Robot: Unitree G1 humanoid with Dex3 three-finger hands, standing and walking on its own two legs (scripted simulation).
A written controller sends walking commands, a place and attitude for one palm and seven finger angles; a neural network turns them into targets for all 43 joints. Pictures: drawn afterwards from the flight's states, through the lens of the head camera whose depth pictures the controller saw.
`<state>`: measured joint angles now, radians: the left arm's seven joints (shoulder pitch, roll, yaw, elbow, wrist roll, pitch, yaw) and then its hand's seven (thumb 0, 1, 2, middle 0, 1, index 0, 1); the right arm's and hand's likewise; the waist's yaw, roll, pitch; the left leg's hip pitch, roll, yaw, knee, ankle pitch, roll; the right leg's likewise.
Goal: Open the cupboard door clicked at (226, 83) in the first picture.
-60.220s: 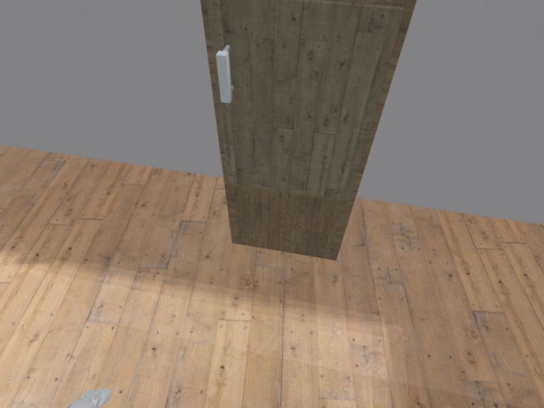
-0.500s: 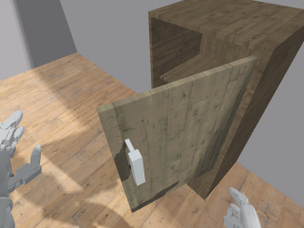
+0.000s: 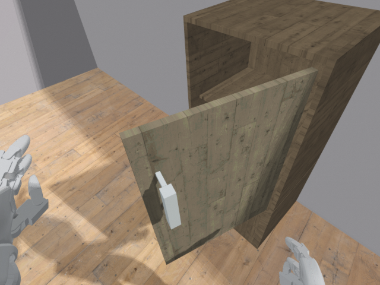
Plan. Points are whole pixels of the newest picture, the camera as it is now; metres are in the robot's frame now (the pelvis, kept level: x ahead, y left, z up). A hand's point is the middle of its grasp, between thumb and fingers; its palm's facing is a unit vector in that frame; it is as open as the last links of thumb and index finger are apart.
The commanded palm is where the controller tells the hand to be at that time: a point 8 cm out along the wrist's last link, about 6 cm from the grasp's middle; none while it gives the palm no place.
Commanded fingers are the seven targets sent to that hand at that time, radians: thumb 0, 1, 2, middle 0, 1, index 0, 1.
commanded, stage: step back with the hand held close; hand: left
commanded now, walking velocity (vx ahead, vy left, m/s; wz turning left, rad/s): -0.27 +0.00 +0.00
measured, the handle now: (166, 199) +0.27 +0.09 +0.06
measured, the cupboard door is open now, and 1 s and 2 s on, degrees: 74 74 74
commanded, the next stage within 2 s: stop stepping back and stand still in 1.00 s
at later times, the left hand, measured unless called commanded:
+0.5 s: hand (10, 238) +0.13 +0.28 +0.16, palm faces +0.42 -0.75 -0.50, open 7.4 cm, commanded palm +0.07 +0.31 +0.17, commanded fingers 0.00 0.90 0.90 -0.20 -0.30 -0.20 -0.30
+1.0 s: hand out of the picture +0.04 +0.28 +0.16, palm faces +0.47 -0.74 -0.49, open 7.4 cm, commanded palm -0.02 +0.31 +0.17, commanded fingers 0.00 0.90 0.90 -0.20 -0.30 -0.20 -0.30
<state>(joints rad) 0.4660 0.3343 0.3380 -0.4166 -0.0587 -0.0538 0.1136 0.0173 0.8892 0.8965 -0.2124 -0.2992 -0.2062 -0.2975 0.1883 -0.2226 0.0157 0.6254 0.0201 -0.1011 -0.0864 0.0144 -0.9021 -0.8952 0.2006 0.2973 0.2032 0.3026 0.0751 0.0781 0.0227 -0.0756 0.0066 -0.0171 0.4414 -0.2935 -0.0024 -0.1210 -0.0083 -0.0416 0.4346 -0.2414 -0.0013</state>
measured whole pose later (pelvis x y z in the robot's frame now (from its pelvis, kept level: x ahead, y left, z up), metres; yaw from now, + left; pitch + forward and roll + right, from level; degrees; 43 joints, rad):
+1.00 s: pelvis -0.16 +0.01 -0.01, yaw +0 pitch +4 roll -2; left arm 0.58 0.43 0.49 -0.56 -0.04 -0.20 0.18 0.02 0.89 0.90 -0.21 -0.30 -0.20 -0.30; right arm 0.21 -0.15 0.00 0.63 -0.01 -0.11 -0.05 0.01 -0.90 -0.89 0.20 0.30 0.21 0.30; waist 0.01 0.00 -0.03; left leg -0.52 0.03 -0.03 0.46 -0.02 0.00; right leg -0.20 0.06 0.00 0.69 -0.48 0.01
